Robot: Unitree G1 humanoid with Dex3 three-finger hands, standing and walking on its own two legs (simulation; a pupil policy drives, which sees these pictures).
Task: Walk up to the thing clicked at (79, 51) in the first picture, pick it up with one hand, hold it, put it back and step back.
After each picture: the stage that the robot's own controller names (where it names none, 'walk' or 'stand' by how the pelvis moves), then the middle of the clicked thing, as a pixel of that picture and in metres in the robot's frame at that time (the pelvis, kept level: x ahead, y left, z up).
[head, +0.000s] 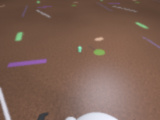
stand; (79, 49) +1.53 +0.22 -0.72
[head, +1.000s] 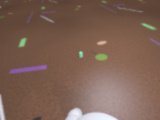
walk; (80, 54) +1.40 +0.27 -0.72
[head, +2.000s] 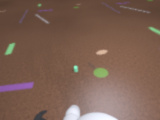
walk; (75, 69) +0.93 +0.28 -0.72
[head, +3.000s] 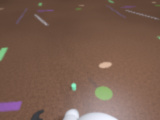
walk; (73, 86) +0.57 +0.22 -0.70
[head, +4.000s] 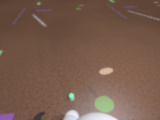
stand; (71, 97) +0.41 +0.21 -0.70
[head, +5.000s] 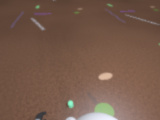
stand; (70, 104) +0.34 +0.20 -0.72
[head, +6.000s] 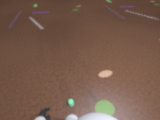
stand; (71, 102) +0.34 +0.21 -0.71
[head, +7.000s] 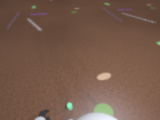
stand; (69, 106) +0.31 +0.21 -0.73
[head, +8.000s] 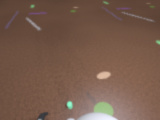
stand; (69, 105) +0.32 +0.22 -0.72
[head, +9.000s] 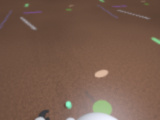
stand; (68, 105) +0.31 +0.23 -0.72
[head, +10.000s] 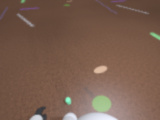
stand; (68, 100) +0.33 +0.24 -0.71
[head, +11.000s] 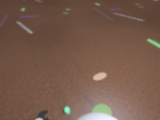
stand; (67, 110) +0.27 +0.24 -0.72
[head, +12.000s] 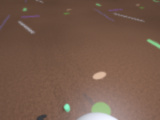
stand; (67, 108) +0.30 +0.24 -0.73
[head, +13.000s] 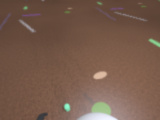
stand; (67, 107) +0.30 +0.24 -0.73
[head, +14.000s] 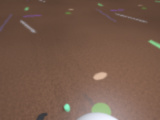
stand; (67, 107) +0.30 +0.24 -0.73
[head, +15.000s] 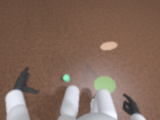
go down; (66, 78) +0.37 +0.21 -0.49
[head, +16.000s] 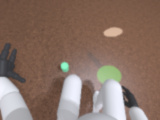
go down; (64, 67) +0.42 +0.22 -0.33
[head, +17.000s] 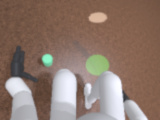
close in; (47, 60) +0.41 +0.25 -0.24
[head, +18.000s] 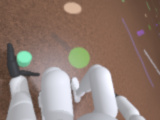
close in; (24, 59) +0.40 +0.27 -0.23
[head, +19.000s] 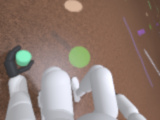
close; (23, 58) +0.40 +0.27 -0.22
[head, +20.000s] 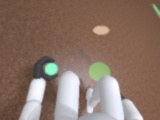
lift; (50, 69) +0.32 +0.25 -0.10
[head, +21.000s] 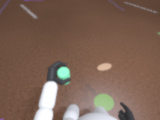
lift; (64, 76) +0.32 +0.17 +0.04
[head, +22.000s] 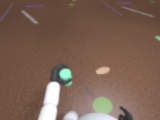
hold; (66, 77) +0.32 +0.16 +0.02
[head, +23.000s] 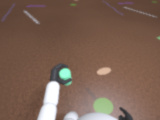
hold; (66, 77) +0.32 +0.16 +0.02
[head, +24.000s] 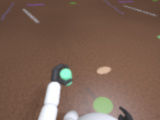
hold; (66, 77) +0.32 +0.16 +0.01
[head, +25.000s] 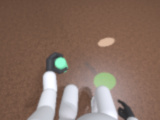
crouch; (62, 65) +0.40 +0.18 -0.06
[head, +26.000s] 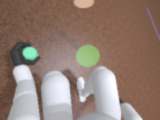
lower; (31, 56) +0.42 +0.25 -0.21
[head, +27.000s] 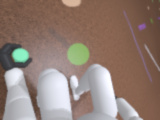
lower; (21, 57) +0.40 +0.27 -0.23
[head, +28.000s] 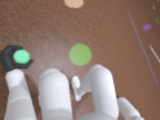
lower; (22, 58) +0.40 +0.27 -0.22
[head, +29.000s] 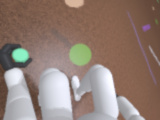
lower; (21, 57) +0.40 +0.28 -0.22
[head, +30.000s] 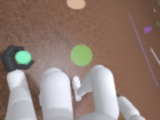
rest; (24, 59) +0.39 +0.27 -0.22
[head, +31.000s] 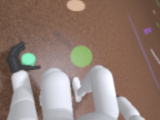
open; (28, 61) +0.39 +0.25 -0.23
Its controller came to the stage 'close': yes
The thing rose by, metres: 0.73
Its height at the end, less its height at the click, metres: +0.00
